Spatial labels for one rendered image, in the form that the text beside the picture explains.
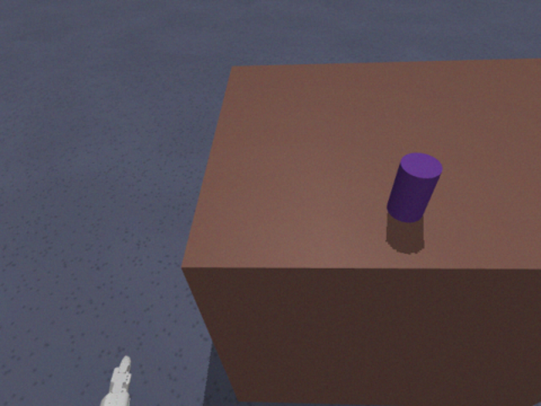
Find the can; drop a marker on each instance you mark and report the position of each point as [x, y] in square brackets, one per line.
[414, 184]

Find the left robot hand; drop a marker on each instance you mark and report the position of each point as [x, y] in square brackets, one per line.
[118, 392]

